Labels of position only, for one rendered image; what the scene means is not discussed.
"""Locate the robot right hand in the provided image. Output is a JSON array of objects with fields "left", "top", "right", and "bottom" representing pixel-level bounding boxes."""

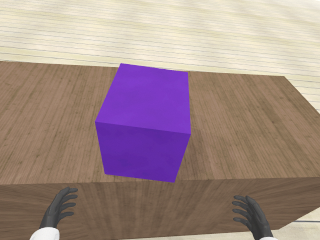
[{"left": 232, "top": 195, "right": 274, "bottom": 240}]

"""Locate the robot left forearm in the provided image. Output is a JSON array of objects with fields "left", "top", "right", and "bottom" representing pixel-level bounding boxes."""
[{"left": 30, "top": 227, "right": 60, "bottom": 240}]

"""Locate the carton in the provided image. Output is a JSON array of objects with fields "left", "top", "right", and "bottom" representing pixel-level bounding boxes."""
[{"left": 95, "top": 63, "right": 191, "bottom": 183}]

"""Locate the robot left hand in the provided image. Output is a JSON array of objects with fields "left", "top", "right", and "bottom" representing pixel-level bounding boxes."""
[{"left": 39, "top": 186, "right": 78, "bottom": 229}]

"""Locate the pedestal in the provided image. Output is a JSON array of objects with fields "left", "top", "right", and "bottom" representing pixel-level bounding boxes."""
[{"left": 0, "top": 61, "right": 320, "bottom": 240}]

